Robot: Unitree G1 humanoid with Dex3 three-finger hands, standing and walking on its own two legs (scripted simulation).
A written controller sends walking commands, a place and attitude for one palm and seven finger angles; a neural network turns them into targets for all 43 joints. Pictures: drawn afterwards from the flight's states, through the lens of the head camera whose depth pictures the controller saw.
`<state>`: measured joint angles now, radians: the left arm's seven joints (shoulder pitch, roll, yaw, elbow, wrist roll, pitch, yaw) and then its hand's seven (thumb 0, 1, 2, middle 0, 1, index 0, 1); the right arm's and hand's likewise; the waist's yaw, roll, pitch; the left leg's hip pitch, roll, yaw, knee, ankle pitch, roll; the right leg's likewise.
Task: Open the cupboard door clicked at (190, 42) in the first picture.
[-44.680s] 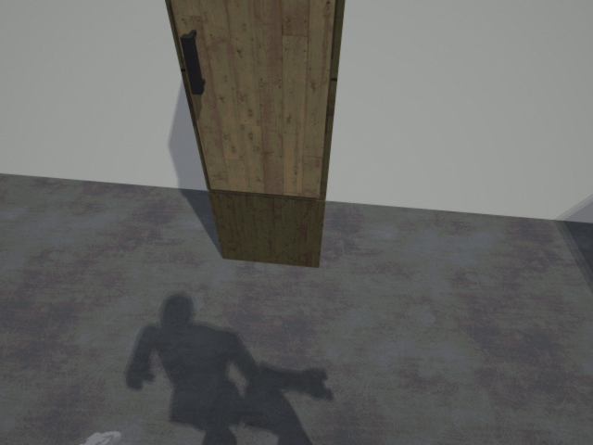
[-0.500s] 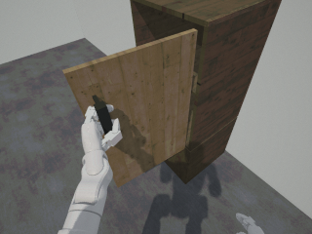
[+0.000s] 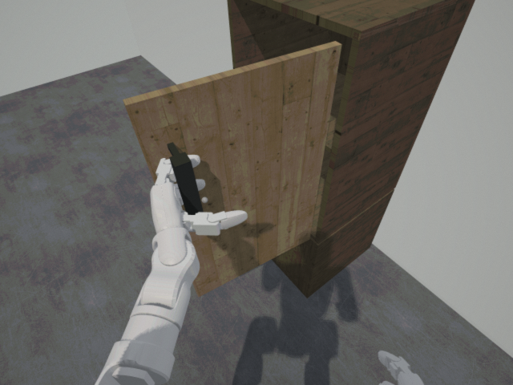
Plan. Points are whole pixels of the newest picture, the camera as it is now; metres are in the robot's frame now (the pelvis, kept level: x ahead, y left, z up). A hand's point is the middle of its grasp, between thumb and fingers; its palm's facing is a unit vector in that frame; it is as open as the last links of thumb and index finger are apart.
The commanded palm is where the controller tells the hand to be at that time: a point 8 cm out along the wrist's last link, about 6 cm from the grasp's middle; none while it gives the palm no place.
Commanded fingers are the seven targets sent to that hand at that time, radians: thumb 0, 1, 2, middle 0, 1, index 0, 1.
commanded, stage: open thumb and fingers to let go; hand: left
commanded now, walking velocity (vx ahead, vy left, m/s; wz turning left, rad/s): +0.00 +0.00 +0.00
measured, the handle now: (184, 183) +0.41 +0.15 +0.11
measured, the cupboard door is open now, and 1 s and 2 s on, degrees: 82 85 85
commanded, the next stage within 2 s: slide the hand sideways off the handle in 0.28 s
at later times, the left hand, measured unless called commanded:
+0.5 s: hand (197, 209) +0.35 +0.12 +0.11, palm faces +0.09 -0.99 -0.09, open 14.9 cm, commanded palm +0.33 +0.15 +0.11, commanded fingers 0.00 -0.50 0.30 -0.15 -0.30 -0.15 -0.30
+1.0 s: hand (194, 221) +0.33 +0.12 +0.11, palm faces -0.16 -0.99 -0.03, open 15.9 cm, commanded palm +0.29 +0.20 +0.11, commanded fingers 0.00 -0.50 0.30 -0.15 -0.30 -0.15 -0.30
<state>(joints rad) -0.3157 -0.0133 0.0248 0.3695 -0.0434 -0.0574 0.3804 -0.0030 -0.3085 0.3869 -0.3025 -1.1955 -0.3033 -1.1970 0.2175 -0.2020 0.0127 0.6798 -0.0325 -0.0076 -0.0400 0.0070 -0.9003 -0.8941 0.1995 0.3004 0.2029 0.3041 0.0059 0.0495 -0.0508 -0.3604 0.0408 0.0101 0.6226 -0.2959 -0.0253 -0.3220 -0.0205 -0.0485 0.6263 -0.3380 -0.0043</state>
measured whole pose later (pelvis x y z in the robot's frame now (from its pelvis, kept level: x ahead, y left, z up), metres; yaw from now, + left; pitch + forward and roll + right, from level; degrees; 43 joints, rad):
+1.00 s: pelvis +0.00 +0.00 +0.00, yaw -1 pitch +1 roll +0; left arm -0.19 0.18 0.07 0.29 -0.19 -0.09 -0.19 -0.02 -0.50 0.30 -0.27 -0.37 -0.22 -0.42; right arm 0.23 -0.22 0.05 0.60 0.03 -0.08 -0.03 0.01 -0.90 -0.89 0.20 0.30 0.20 0.30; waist -0.01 0.04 -0.04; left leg -0.34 0.04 0.03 0.62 -0.30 -0.02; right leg -0.31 -0.02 -0.02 0.63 -0.34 0.00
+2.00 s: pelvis -0.01 +0.01 +0.00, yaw +0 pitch -1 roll -1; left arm 0.06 0.33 0.28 0.08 -0.33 -0.04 -0.40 -0.02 -0.50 0.30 -0.16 -0.30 -0.15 -0.30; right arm 0.24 -0.25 0.07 0.60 0.05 -0.22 -0.10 0.01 -0.90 -0.89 0.20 0.30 0.20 0.30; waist 0.02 0.05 -0.03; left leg -0.34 0.04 0.00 0.66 -0.31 -0.01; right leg -0.28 -0.02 -0.05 0.63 -0.34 0.01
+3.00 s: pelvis +0.04 +0.00 +0.02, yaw -1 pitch -4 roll +0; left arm 0.42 0.33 0.34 -0.33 -0.05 -0.06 0.11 0.00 0.77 0.85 -0.21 -0.30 -0.20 -0.31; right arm 0.17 -0.24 0.00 0.65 -0.01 -0.09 -0.08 0.01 -0.90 -0.89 0.20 0.30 0.20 0.30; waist 0.08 0.07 0.02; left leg -0.07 0.05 0.03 0.39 -0.26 -0.03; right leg -0.02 -0.01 -0.03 0.36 -0.27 0.00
